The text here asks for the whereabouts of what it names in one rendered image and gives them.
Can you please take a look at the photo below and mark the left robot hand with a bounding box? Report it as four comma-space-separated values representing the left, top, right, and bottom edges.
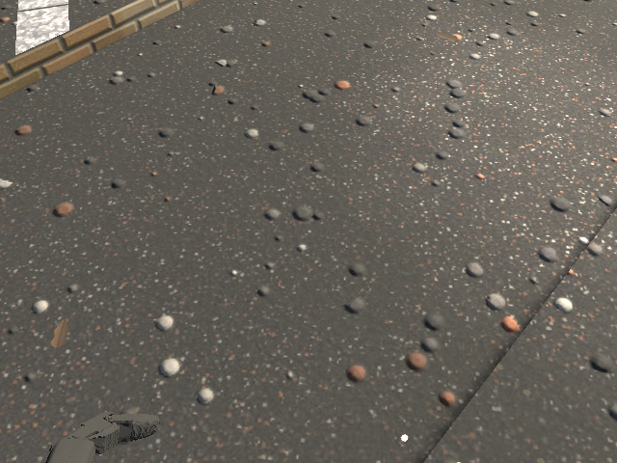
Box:
45, 412, 160, 463

